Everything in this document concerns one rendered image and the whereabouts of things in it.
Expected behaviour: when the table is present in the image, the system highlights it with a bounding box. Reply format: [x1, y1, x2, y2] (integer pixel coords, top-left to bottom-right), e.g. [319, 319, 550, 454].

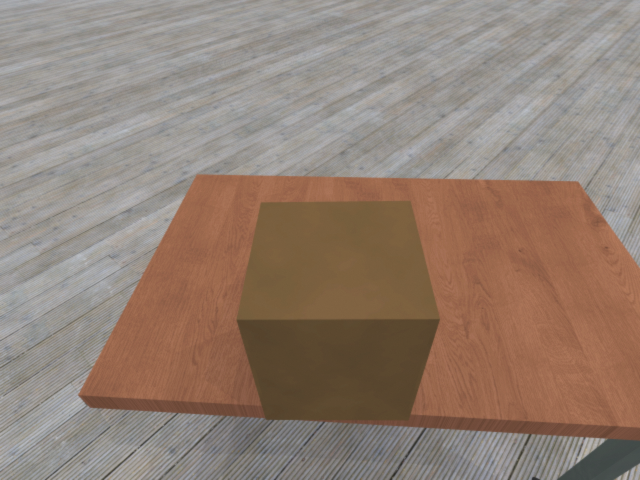
[78, 174, 640, 480]

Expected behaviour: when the carton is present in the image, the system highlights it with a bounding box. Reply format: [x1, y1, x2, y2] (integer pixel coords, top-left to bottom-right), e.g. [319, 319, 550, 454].
[236, 201, 440, 420]

